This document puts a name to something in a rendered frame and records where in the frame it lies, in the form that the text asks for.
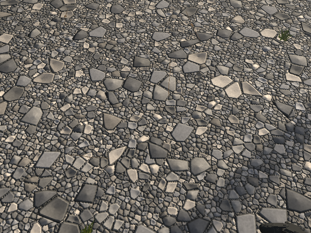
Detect robot right hand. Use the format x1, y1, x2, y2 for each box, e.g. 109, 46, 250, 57
259, 221, 308, 233

